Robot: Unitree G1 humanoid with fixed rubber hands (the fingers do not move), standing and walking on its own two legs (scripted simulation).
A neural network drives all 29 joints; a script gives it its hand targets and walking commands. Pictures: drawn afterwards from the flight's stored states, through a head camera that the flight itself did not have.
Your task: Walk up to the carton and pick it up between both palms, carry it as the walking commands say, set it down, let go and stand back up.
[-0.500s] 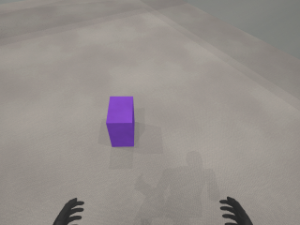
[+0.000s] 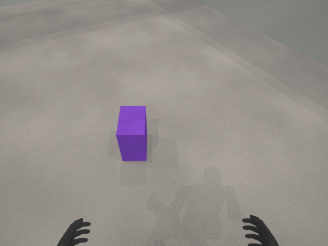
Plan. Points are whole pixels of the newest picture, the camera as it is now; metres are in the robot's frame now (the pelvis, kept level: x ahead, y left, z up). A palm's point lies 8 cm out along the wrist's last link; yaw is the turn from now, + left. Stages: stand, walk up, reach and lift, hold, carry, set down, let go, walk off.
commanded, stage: stand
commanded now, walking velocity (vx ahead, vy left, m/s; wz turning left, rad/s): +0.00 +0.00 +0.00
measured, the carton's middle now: (133, 134) +0.90 +0.19 -0.60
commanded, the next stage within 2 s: walk up in 0.96 s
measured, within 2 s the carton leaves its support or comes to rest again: neither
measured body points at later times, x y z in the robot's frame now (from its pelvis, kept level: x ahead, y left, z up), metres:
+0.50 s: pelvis -0.01 +0.00 +0.00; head -0.01 +0.00 +0.45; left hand +0.13 +0.24 -0.10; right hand +0.14 -0.26 -0.09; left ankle +0.00 +0.12 -0.72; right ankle +0.00 -0.12 -0.72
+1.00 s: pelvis -0.02 +0.00 +0.00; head -0.02 +0.00 +0.45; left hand +0.11 +0.25 -0.11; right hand +0.13 -0.26 -0.09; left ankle +0.00 +0.12 -0.72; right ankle +0.00 -0.12 -0.72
